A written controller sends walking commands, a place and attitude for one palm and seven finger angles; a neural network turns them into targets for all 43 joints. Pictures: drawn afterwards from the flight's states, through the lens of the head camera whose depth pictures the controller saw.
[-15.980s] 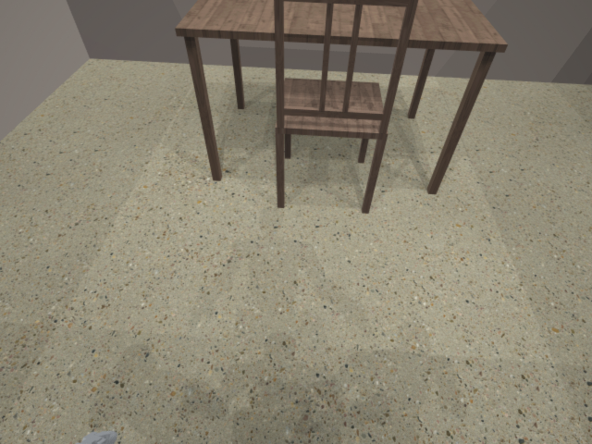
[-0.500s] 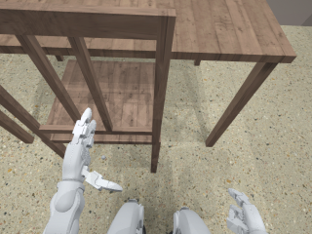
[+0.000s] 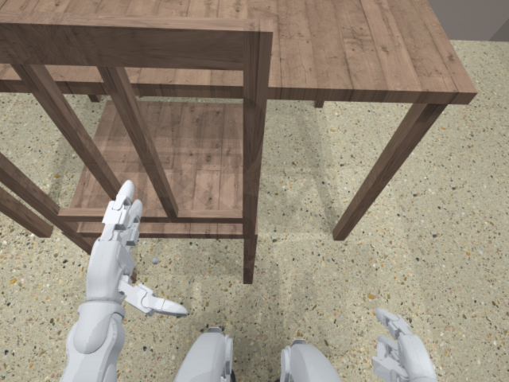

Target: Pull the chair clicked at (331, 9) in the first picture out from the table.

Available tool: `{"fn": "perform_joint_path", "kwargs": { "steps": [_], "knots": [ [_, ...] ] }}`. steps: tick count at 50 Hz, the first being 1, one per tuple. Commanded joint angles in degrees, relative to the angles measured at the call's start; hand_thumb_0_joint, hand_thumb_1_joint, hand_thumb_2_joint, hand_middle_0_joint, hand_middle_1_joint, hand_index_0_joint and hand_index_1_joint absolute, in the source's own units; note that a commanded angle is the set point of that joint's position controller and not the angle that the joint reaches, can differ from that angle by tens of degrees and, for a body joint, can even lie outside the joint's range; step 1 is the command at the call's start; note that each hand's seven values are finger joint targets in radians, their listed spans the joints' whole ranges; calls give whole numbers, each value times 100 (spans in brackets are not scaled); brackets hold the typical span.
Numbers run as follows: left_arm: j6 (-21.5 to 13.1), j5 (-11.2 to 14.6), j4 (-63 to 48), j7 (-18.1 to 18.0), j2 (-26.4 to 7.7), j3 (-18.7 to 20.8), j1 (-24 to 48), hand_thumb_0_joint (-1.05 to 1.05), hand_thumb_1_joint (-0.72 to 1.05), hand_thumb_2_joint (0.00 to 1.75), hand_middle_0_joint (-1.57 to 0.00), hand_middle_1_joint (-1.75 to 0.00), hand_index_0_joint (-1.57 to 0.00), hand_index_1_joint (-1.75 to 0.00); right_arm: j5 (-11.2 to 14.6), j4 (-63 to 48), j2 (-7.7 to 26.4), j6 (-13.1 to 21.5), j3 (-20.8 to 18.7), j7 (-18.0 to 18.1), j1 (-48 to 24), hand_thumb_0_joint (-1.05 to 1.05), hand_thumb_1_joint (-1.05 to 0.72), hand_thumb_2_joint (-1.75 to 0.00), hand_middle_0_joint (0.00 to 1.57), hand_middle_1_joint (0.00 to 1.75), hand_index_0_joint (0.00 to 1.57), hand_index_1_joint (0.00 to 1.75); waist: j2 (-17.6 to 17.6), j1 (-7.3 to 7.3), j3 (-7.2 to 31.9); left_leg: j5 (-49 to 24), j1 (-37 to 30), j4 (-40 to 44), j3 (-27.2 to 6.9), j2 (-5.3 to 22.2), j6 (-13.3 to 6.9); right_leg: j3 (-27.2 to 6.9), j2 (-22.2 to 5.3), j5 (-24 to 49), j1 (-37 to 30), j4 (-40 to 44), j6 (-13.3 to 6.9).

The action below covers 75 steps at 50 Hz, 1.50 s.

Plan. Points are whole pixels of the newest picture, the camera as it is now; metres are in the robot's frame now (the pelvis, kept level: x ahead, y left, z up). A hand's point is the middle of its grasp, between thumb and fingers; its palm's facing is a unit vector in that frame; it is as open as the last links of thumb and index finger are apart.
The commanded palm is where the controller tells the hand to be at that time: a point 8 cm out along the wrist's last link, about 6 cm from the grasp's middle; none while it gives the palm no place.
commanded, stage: push the fingers through the gap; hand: left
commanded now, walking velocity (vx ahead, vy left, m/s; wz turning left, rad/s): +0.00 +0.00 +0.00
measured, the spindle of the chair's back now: (93, 160) +0.43 +0.27 +0.06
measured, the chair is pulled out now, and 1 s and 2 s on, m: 0.00 0.00 0.00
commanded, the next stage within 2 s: hook a spindle and tug to test in 1.68 s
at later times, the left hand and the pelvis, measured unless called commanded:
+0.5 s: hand (159, 244) +0.31 +0.16 +0.02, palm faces +0.01 -1.00 -0.03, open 16.9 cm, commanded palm +0.29 +0.21 +0.03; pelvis +0.00 +0.00 +0.00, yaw +0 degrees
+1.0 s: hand (157, 214) +0.36 +0.17 +0.02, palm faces +0.04 -1.00 -0.03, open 16.9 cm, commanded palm +0.34 +0.21 +0.02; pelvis -0.01 +0.01 +0.00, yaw -1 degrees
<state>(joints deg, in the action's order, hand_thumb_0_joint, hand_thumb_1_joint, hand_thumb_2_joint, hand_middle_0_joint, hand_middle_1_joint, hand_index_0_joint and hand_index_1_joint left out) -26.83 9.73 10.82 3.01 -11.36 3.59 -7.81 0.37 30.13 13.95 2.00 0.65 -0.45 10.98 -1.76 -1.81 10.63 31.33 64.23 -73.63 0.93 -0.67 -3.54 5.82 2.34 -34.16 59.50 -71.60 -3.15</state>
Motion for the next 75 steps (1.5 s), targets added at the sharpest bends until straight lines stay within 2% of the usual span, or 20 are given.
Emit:
{"fn": "perform_joint_path", "kwargs": {
  "steps": [1, 3, 6, 12, 21, 23, 26, 28, 31, 37, 41, 47, 55, 57, 59, 64, 67, 71, 73, 75],
  "knots": [
    [-392, 119, -1198, 108, -448, 178, 440, 0, -50, 30, -6, -8, -6, -8, 10, -724, 781, 275, -309, 59, 3, 0, -90, -90, 20, 30, 20, 30, 58, -70, 1811, -1696, -1552, 948, -497, 141, 153, -491, -76, 1782, -979, 1012, 125],
    [-367, 144, -1179, 164, -400, 136, 403, 0, -50, 30, -6, -8, -6, -8, 15, -727, 778, 282, -312, 62, -8, 0, -90, -90, 20, 30, 20, 30, 50, -73, 1746, -1644, -1479, 941, -478, 125, 153, -502, -88, 1787, -1003, 1023, 131],
    [-365, 133, -1074, 153, -675, 402, 643, 0, -50, 30, -6, -8, -6, -8, 11, -666, 806, 276, -299, 91, -8, 0, -90, -90, 20, 30, 20, 30, 102, -95, 1638, -1516, -1263, 871, -452, 119, 139, -551, -84, 1710, -986, 1015, 131],
    [-506, 128, -1097, 141, -606, 333, 1136, 0, -50, 30, -6, -8, -6, -8, -18, -590, 784, 344, -292, 93, -23, 0, -90, -90, 20, 30, 20, 30, -217, -106, 1871, -1691, -1503, 827, -462, 123, 153, -546, -95, 1767, -864, 950, 120],
    [-219, 133, -646, 133, -669, 446, 1324, 0, -50, 30, -6, -8, -6, -8, 16, -574, 863, 255, -311, 87, 48, 0, -90, -90, 20, 30, 20, 30, -5, -70, 1916, -1712, -1636, 979, -526, 143, 171, -464, -79, 1710, -876, 1001, 119],
    [-225, 108, -601, 86, -581, 361, 1621, 0, -50, 30, -6, -8, -6, -8, 8, -555, 846, 231, -309, 81, 60, 0, -90, -90, 20, 30, 20, 30, 18, -124, 1872, -1659, -1620, 970, -522, 145, 171, -462, -90, 1681, -828, 1007, 136],
    [-320, 88, -456, 1, -864, 678, 1806, 0, -50, 30, -6, -8, -6, -8, -7, -507, 860, 208, -309, 92, 75, 0, -90, -90, 20, 30, 20, 30, 79, -74, 1862, -1570, -1470, 944, -485, 128, 164, -523, -76, 1633, -921, 1020, 124],
    [-381, 88, -408, 11, -771, 620, 1814, 0, -50, 30, -6, -8, -6, -8, -14, -508, 837, 201, -304, 74, 67, 0, -90, -90, 20, 30, 20, 30, -91, -49, 1954, -1645, -1555, 955, -454, 124, 178, -534, -92, 1712, -932, 1013, 125],
    [-428, 71, -210, 71, -729, 509, 2202, 0, -50, 30, -6, -8, -6, -8, -19, -443, 878, 197, -300, 73, 102, 0, -90, -90, 20, 30, 20, 30, -63, -169, 1835, -1495, -1551, 956, -510, 146, 175, -501, -74, 1495, -717, 1010, 125],
    [-374, 73, -44, 134, -618, 356, 2498, 0, -50, 30, -6, -8, -6, -8, -9, -373, 931, 174, -329, 60, 191, 0, -90, -90, 20, 30, 20, 30, -180, -211, 2016, -1732, -1972, 1033, -632, 197, 221, -409, -73, 1555, -512, 997, 117],
    [-366, 36, 362, 32, -921, 713, 2914, 0, -50, 30, -6, -8, -6, -8, -19, -295, 962, 128, -322, 92, 234, 0, -90, -90, 20, 30, 20, 30, -16, -194, 1884, -1535, -1696, 1011, -601, 164, 210, -433, -63, 1429, -532, 994, 114],
    [-482, -55, 453, -13, -806, 571, 3463, 0, -50, 30, -6, -8, -6, -8, -47, -231, 951, 104, -340, 57, 325, 0, -90, -90, 20, 30, 20, 30, -367, -213, 2241, -1806, -2209, 1028, -681, 206, 276, -390, -58, 1485, -314, 943, 99],
    [-369, -98, 1201, -48, -914, 737, 4037, 0, -50, 30, -6, -8, -6, -8, -44, -139, 983, -36, -331, 36, 483, 0, -90, -90, 20, 30, 20, 30, -117, -303, 2132, -1763, -1966, 1018, -663, 187, 261, -387, -54, 1537, -362, 969, 116],
    [-457, -97, 1095, -65, -1106, 937, 4091, 0, -50, 30, -6, -8, -6, -8, -53, -165, 983, -46, -342, 27, 520, 0, -90, -90, 20, 30, 20, 30, -221, -218, 2364, -1986, -2106, 1020, -665, 191, 288, -391, -43, 1686, -453, 916, 100],
    [-511, -91, 1037, -65, -988, 820, 4200, 0, -50, 30, -6, -8, -6, -8, -63, -145, 948, -55, -343, 2, 542, 0, -90, -90, 20, 30, 20, 30, -304, -256, 2444, -2155, -2230, 992, -644, 198, 298, -399, -41, 1834, -473, 923, 103],
    [-501, -153, 1429, -55, -904, 733, 4416, 0, -50, 30, -6, -8, -6, -8, -56, -38, 978, -113, -369, -34, 661, 0, -90, -90, 20, 30, 20, 30, -221, -374, 2274, -2120, -2205, 987, -696, 226, 306, -364, -24, 1759, -285, 929, 111],
    [-507, -126, 1453, -23, -1008, 879, 4147, 0, -50, 30, -6, -8, -6, -8, -45, -101, 992, -141, -375, -47, 656, 0, -90, -90, 20, 30, 20, 30, -312, -243, 2365, -2144, -2251, 1058, -677, 217, 328, -365, -25, 1763, -380, 942, 89],
    [-530, -126, 1441, -40, -979, 832, 4242, 0, -50, 30, -6, -8, -6, -8, -34, -126, 987, -180, -369, -57, 637, 0, -90, -90, 20, 30, 20, 30, -199, -306, 2225, -2018, -2161, 1069, -687, 217, 305, -369, -25, 1699, -350, 962, 97],
    [-595, -169, 1339, -81, -932, 752, 4505, 0, -50, 30, -6, -8, -6, -8, -49, -89, 973, -180, -375, -59, 653, 0, -90, -90, 20, 30, 20, 30, -380, -329, 2198, -2006, -2291, 1073, -717, 229, 329, -357, -31, 1623, -191, 953, 92],
    [-614, -160, 1528, -119, -1002, 873, 4450, 0, -50, 30, -6, -8, -6, -8, -59, -65, 988, -179, -377, -51, 661, 0, -90, -90, 20, 30, 20, 30, -159, -329, 2162, -1835, -2137, 1052, -692, 209, 300, -384, -23, 1545, -269, 993, 104]
  ]
}}
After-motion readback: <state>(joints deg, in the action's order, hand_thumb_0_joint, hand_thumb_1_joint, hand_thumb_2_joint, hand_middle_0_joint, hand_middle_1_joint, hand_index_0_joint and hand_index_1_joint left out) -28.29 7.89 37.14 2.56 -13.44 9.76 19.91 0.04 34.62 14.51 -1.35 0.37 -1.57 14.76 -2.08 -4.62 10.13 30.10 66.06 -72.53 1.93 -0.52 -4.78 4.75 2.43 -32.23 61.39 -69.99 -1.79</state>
